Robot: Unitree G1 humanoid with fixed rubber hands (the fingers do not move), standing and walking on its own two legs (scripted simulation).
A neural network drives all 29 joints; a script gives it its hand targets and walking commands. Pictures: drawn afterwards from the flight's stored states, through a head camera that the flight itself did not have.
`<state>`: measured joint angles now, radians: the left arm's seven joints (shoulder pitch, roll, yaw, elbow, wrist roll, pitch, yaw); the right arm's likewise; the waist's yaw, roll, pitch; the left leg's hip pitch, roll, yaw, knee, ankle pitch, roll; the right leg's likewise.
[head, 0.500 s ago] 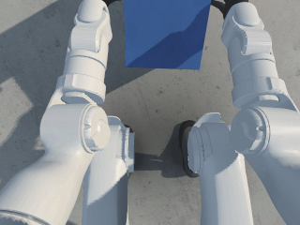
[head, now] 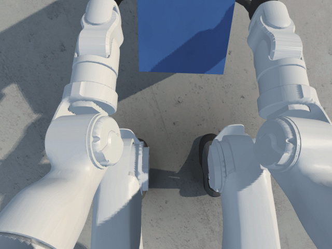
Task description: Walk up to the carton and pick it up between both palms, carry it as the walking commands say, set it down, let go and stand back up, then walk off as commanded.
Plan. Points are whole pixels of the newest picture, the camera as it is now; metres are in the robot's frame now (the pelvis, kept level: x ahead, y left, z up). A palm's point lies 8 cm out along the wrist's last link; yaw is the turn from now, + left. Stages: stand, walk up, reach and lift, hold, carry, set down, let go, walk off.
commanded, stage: set down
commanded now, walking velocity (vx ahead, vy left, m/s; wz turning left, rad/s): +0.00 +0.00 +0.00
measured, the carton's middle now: (182, 2) +0.56 -0.02 -0.25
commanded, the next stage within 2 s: none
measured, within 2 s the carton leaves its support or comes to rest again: rests again in 0.92 s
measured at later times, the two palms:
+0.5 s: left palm out of the picture +0.55 +0.12 -0.17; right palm (261, 1) +0.54 -0.15 -0.17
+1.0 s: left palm (110, 15) +0.53 +0.12 -0.20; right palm (253, 17) +0.52 -0.15 -0.19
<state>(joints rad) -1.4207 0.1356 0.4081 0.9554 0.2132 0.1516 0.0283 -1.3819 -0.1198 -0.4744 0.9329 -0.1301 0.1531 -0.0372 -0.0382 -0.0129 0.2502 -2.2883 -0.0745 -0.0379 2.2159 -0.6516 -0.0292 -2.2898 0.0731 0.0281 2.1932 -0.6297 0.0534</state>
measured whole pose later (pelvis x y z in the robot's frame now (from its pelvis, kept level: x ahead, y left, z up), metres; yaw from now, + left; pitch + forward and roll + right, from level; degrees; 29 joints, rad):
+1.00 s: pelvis +0.00 +0.00 +0.00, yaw +0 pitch +40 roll -1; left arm -1.41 0.21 0.26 1.11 0.12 0.06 0.03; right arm -1.39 -0.17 -0.38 1.10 -0.08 0.06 -0.05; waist -0.03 -0.02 0.30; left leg -2.26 -0.07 -0.04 2.24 -0.68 -0.04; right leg -2.27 0.08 0.03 2.22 -0.65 0.05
